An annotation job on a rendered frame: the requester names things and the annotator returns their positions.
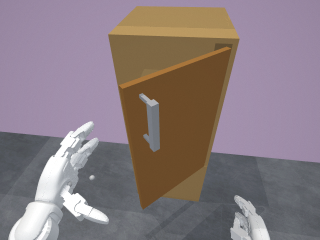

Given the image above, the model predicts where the left robot hand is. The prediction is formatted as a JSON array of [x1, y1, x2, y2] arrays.
[[35, 121, 109, 225]]

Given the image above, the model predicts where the left robot forearm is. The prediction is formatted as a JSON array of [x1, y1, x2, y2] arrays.
[[8, 201, 63, 240]]

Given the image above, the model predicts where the cupboard door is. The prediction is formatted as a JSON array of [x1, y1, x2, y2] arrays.
[[119, 47, 231, 209]]

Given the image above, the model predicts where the handle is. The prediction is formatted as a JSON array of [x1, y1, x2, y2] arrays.
[[139, 93, 160, 152]]

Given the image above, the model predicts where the right robot hand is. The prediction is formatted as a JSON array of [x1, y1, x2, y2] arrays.
[[230, 195, 270, 240]]

